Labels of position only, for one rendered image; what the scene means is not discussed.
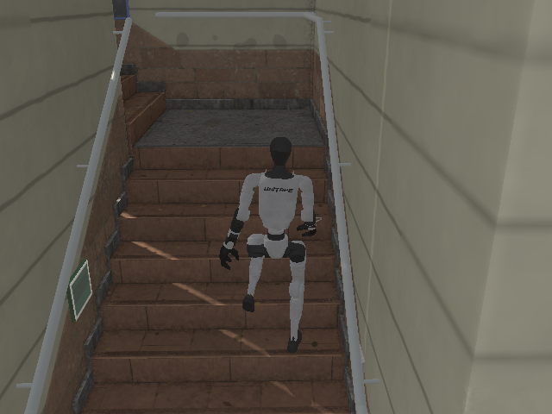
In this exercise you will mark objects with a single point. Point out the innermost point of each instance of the left robot forearm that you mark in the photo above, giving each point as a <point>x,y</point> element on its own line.
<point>234,231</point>

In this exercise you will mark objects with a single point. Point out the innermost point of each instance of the left robot hand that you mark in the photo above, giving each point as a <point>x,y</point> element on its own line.
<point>224,256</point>

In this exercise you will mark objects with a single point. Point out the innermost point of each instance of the right robot forearm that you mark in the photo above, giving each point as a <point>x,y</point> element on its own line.
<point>311,225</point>

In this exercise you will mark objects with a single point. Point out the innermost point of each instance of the right robot hand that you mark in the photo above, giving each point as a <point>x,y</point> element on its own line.
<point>310,233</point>

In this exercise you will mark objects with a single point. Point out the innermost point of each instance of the robot left thigh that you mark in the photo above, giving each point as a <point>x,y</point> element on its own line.
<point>255,246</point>

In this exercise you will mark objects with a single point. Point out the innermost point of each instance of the right robot upper arm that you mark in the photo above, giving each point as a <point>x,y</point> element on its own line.
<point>305,185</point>

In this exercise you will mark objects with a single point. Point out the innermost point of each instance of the left robot upper arm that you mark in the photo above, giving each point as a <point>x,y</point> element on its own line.
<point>251,181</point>

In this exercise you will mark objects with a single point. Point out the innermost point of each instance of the right robot foot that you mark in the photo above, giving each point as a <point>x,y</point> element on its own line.
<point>293,345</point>

